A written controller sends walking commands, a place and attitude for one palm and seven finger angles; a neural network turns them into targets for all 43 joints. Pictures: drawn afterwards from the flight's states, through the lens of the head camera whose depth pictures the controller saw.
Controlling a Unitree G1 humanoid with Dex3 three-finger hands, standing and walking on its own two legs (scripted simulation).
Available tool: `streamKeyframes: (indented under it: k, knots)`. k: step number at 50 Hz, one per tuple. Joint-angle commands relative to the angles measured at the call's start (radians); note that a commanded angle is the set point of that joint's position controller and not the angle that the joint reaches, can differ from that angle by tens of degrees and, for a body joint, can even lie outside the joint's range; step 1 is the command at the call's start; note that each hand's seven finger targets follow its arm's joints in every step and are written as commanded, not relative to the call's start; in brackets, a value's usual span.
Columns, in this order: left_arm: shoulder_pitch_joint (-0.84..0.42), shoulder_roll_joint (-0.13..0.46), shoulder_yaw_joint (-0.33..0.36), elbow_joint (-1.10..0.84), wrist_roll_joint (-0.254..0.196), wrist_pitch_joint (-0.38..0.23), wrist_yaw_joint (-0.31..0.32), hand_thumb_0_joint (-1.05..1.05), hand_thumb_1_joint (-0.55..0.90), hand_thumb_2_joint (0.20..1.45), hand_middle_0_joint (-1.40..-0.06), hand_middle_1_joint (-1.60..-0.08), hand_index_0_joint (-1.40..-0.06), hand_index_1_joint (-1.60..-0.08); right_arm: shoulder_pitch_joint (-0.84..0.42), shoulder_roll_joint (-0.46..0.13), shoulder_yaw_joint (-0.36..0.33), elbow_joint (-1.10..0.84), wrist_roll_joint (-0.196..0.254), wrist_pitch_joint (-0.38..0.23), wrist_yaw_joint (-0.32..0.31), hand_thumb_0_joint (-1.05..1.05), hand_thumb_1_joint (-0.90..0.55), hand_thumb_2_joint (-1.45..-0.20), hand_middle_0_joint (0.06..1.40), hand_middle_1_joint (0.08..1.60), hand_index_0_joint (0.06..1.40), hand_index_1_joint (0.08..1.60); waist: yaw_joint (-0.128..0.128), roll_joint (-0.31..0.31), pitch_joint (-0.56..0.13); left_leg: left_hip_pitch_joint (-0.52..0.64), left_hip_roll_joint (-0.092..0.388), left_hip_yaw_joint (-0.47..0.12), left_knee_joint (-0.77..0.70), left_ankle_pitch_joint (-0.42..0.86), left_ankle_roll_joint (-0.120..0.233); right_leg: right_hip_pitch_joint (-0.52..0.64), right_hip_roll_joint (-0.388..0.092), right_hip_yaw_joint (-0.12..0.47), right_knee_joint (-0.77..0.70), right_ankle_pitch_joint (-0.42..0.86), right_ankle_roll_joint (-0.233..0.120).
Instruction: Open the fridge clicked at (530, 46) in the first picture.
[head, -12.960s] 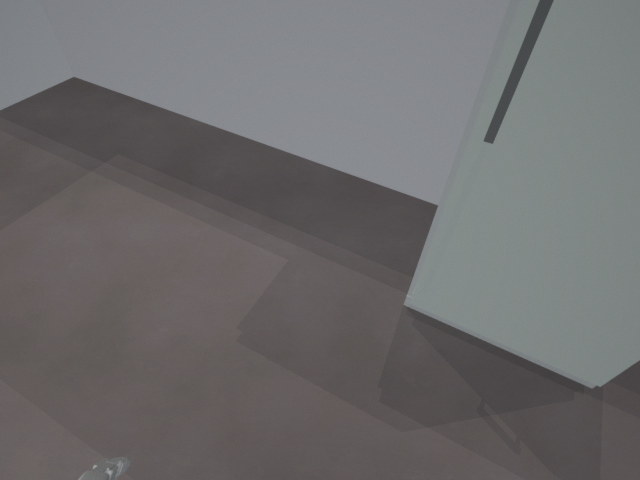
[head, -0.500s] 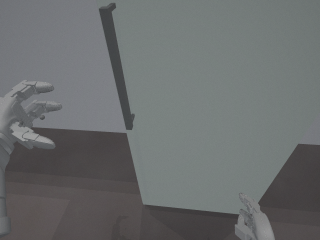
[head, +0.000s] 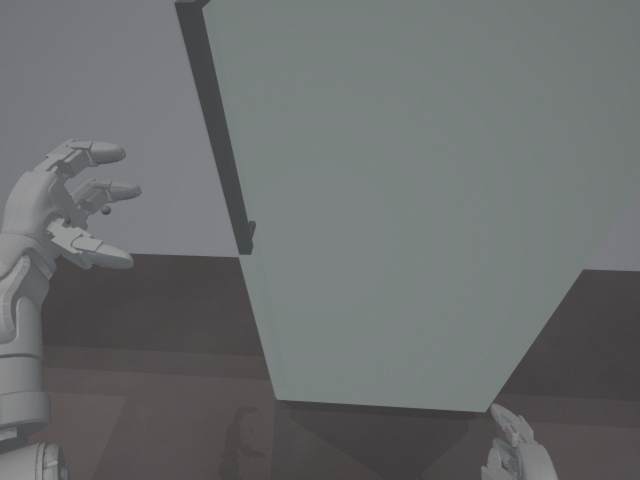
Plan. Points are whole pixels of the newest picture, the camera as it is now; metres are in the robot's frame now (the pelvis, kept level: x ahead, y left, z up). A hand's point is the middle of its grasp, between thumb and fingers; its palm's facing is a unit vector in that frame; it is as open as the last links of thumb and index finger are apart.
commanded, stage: move the hooked fingers beside the handle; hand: left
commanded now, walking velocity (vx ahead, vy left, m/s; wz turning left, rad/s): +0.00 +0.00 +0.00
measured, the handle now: (228, 147) +0.47 +0.16 +0.21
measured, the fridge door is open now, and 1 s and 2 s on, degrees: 0 0 0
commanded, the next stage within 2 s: feel for the door with the fingertips in 1.80 s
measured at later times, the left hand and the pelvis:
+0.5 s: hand (136, 194) +0.37 +0.25 +0.20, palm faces +0.05 -1.00 -0.03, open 14.0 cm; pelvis +0.01 +0.01 +0.00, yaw +0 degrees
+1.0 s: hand (163, 169) +0.41 +0.23 +0.21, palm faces +0.05 -1.00 -0.02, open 14.0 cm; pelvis +0.01 +0.01 +0.00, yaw -1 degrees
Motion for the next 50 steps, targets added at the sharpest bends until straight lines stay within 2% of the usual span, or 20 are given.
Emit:
streamKeyframes:
  k: [1, 2, 7, 9, 12, 13, 17, 19, 22, 24, 28, 31, 32, 36, 37, 40, 43, 46, 47, 50]
  knots:
    - [-0.425, 0.304, 0.079, -0.193, -0.010, -0.076, 0.023, 0.000, -0.500, 0.300, -0.300, -1.200, -0.300, -1.200, -0.140, -0.108, -0.042, -0.167, 0.000, -0.061, -0.012, 0.000, -0.900, -0.900, 0.200, 0.300, 0.200, 0.300, -0.006, 0.049, -0.195, 0.036, 0.007, -0.077, -0.069, 0.202, 0.008, 0.062, -0.013, 0.068, -0.062, 0.164, 0.000]
    - [-0.399, 0.319, 0.090, -0.175, -0.008, -0.071, 0.027, 0.000, -0.500, 0.300, -0.300, -1.200, -0.300, -1.200, -0.130, -0.111, -0.045, -0.162, -0.002, -0.055, -0.010, 0.000, -0.900, -0.900, 0.200, 0.300, 0.200, 0.300, 0.001, -0.005, -0.192, 0.026, 0.012, -0.075, -0.070, 0.215, 0.010, 0.082, -0.013, 0.068, -0.068, 0.175, 0.001]
    - [-0.411, 0.331, 0.100, -0.176, 0.001, -0.065, 0.030, 0.000, -0.500, 0.300, -0.300, -1.200, -0.300, -1.200, -0.127, -0.111, -0.047, -0.169, -0.003, -0.045, -0.004, 0.000, -0.900, -0.900, 0.200, 0.300, 0.200, 0.300, 0.007, 0.001, -0.240, 0.035, 0.012, -0.070, -0.066, 0.279, 0.008, 0.120, -0.016, 0.066, -0.053, 0.248, -0.002]
    - [-0.430, 0.277, 0.056, -0.209, -0.002, -0.071, 0.023, 0.000, -0.500, 0.300, -0.300, -1.200, -0.300, -1.200, -0.137, -0.102, -0.044, -0.179, 0.000, -0.048, -0.003, 0.000, -0.900, -0.900, 0.200, 0.300, 0.200, 0.300, 0.000, 0.053, -0.250, 0.062, 0.009, -0.068, -0.064, 0.302, 0.005, 0.103, -0.013, 0.065, -0.046, 0.270, -0.004]
    - [-0.445, 0.231, 0.010, -0.200, -0.005, -0.078, 0.023, 0.000, -0.500, 0.300, -0.300, -1.200, -0.300, -1.200, -0.124, -0.102, -0.046, -0.168, -0.001, -0.044, -0.004, 0.000, -0.900, -0.900, 0.200, 0.300, 0.200, 0.300, -0.013, 0.012, -0.229, 0.077, 0.016, -0.073, -0.062, 0.307, 0.005, 0.079, -0.009, 0.059, -0.054, 0.265, -0.004]
    - [-0.455, 0.220, 0.004, -0.199, -0.006, -0.074, 0.024, 0.000, -0.500, 0.300, -0.300, -1.200, -0.300, -1.200, -0.128, -0.102, -0.045, -0.172, 0.001, -0.044, -0.004, 0.000, -0.900, -0.900, 0.200, 0.300, 0.200, 0.300, -0.014, 0.032, -0.226, 0.075, 0.013, -0.076, -0.067, 0.286, 0.005, 0.063, -0.007, 0.060, -0.055, 0.244, -0.003]
    - [-0.448, 0.236, 0.020, -0.178, 0.000, -0.058, 0.050, 0.000, -0.500, 0.300, -0.300, -1.200, -0.300, -1.200, -0.121, -0.107, -0.049, -0.159, -0.002, -0.033, -0.006, 0.000, -0.900, -0.900, 0.200, 0.300, 0.200, 0.300, -0.006, -0.013, -0.213, 0.066, 0.017, -0.083, -0.071, 0.286, 0.000, 0.064, -0.008, 0.054, -0.056, 0.229, -0.006]
    - [-0.470, 0.226, 0.017, -0.193, 0.004, -0.053, 0.064, 0.000, -0.500, 0.300, -0.300, -1.200, -0.300, -1.200, -0.130, -0.100, -0.047, -0.165, -0.001, -0.031, -0.004, 0.000, -0.900, -0.900, 0.200, 0.300, 0.200, 0.300, -0.006, 0.018, -0.235, 0.073, 0.013, -0.079, -0.069, 0.301, -0.002, 0.070, -0.010, 0.058, -0.050, 0.249, -0.005]
    - [-0.529, 0.215, -0.010, -0.184, 0.014, -0.059, 0.088, 0.000, -0.500, 0.300, -0.300, -1.200, -0.300, -1.200, -0.121, -0.101, -0.046, -0.152, -0.005, -0.020, -0.005, 0.000, -0.900, -0.900, 0.200, 0.300, 0.200, 0.300, -0.019, -0.009, -0.218, 0.068, 0.018, -0.082, -0.075, 0.292, -0.003, 0.063, -0.010, 0.056, -0.059, 0.233, -0.005]
    - [-0.532, 0.260, 0.038, -0.174, 0.021, -0.066, 0.101, 0.000, -0.500, 0.300, -0.300, -1.200, -0.300, -1.200, -0.118, -0.101, -0.047, -0.155, -0.008, -0.018, -0.007, 0.000, -0.900, -0.900, 0.200, 0.300, 0.200, 0.300, -0.010, -0.002, -0.250, 0.071, 0.014, -0.082, -0.076, 0.309, -0.003, 0.087, -0.010, 0.060, -0.054, 0.254, -0.006]
    - [-0.569, 0.206, -0.021, -0.167, 0.031, -0.082, 0.102, 0.000, -0.500, 0.300, -0.300, -1.200, -0.300, -1.200, -0.115, -0.094, -0.045, -0.155, -0.006, -0.010, -0.007, 0.000, -0.900, -0.900, 0.200, 0.300, 0.200, 0.300, -0.022, 0.038, -0.268, 0.096, 0.017, -0.079, -0.075, 0.333, -0.006, 0.081, -0.010, 0.061, -0.054, 0.263, -0.009]
    - [-0.595, 0.171, -0.057, -0.104, 0.028, -0.073, 0.099, 0.000, -0.500, 0.300, -0.300, -1.200, -0.300, -1.200, -0.101, -0.099, -0.046, -0.142, -0.004, -0.008, -0.011, 0.000, -0.900, -0.900, 0.200, 0.300, 0.200, 0.300, -0.036, 0.035, -0.234, 0.086, 0.018, -0.083, -0.072, 0.310, -0.007, 0.050, -0.009, 0.059, -0.057, 0.248, -0.008]
    - [-0.584, 0.186, -0.051, -0.072, 0.032, -0.070, 0.100, 0.000, -0.500, 0.300, -0.300, -1.200, -0.300, -1.200, -0.092, -0.105, -0.050, -0.134, -0.004, -0.002, -0.011, 0.000, -0.900, -0.900, 0.200, 0.300, 0.200, 0.300, -0.036, -0.007, -0.227, 0.075, 0.022, -0.082, -0.074, 0.299, -0.004, 0.056, -0.008, 0.058, -0.065, 0.240, -0.008]
    - [-0.612, 0.184, -0.050, -0.053, 0.031, -0.067, 0.107, 0.000, -0.500, 0.300, -0.300, -1.200, -0.300, -1.200, -0.088, -0.106, -0.052, -0.135, -0.006, 0.003, -0.011, 0.000, -0.900, -0.900, 0.200, 0.300, 0.200, 0.300, -0.035, 0.003, -0.246, 0.074, 0.019, -0.086, -0.073, 0.315, -0.006, 0.059, -0.011, 0.058, -0.057, 0.257, -0.010]
    - [-0.596, 0.218, -0.026, -0.067, 0.035, -0.076, 0.113, 0.000, -0.500, 0.300, -0.300, -1.200, -0.300, -1.200, -0.083, -0.108, -0.055, -0.136, -0.009, 0.007, -0.009, 0.000, -0.900, -0.900, 0.200, 0.300, 0.200, 0.300, -0.021, -0.002, -0.274, 0.078, 0.021, -0.083, -0.071, 0.339, -0.006, 0.084, -0.012, 0.060, -0.056, 0.271, -0.011]
    - [-0.663, 0.188, -0.051, -0.078, 0.035, -0.095, 0.123, 0.000, -0.500, 0.300, -0.300, -1.200, -0.300, -1.200, -0.078, -0.103, -0.055, -0.137, -0.009, 0.009, -0.008, 0.000, -0.900, -0.900, 0.200, 0.300, 0.200, 0.300, -0.036, 0.004, -0.291, 0.090, 0.021, -0.080, -0.067, 0.363, -0.006, 0.083, -0.011, 0.062, -0.050, 0.300, -0.008]
    - [-0.637, 0.258, 0.019, -0.064, 0.040, -0.120, 0.137, 0.000, -0.500, 0.300, -0.300, -1.200, -0.300, -1.200, -0.068, -0.107, -0.058, -0.134, -0.013, 0.015, -0.005, 0.000, -0.900, -0.900, 0.200, 0.300, 0.200, 0.300, -0.018, -0.016, -0.310, 0.079, 0.021, -0.076, -0.074, 0.381, -0.004, 0.124, -0.011, 0.067, -0.052, 0.320, -0.010]
    - [-0.661, 0.185, -0.043, -0.051, 0.046, -0.127, 0.136, 0.000, -0.500, 0.300, -0.300, -1.200, -0.300, -1.200, -0.061, -0.102, -0.060, -0.128, -0.012, 0.013, -0.004, 0.000, -0.900, -0.900, 0.200, 0.300, 0.200, 0.300, -0.034, 0.030, -0.294, 0.095, 0.022, -0.070, -0.069, 0.407, -0.007, 0.097, -0.011, 0.066, -0.049, 0.335, -0.010]
    - [-0.644, 0.207, -0.032, -0.040, 0.050, -0.127, 0.136, 0.000, -0.500, 0.300, -0.300, -1.200, -0.300, -1.200, -0.051, -0.109, -0.064, -0.125, -0.011, 0.016, -0.001, 0.000, -0.900, -0.900, 0.200, 0.300, 0.200, 0.300, -0.029, 0.000, -0.291, 0.087, 0.028, -0.070, -0.069, 0.413, -0.006, 0.108, -0.011, 0.064, -0.052, 0.338, -0.009]
    - [-0.625, 0.180, -0.048, -0.006, 0.048, -0.111, 0.128, 0.000, -0.500, 0.300, -0.300, -1.200, -0.300, -1.200, -0.050, -0.109, -0.066, -0.123, -0.008, 0.022, -0.001, 0.000, -0.900, -0.900, 0.200, 0.300, 0.200, 0.300, -0.032, 0.020, -0.275, 0.086, 0.024, -0.067, -0.068, 0.401, -0.005, 0.090, -0.009, 0.067, -0.052, 0.333, -0.010]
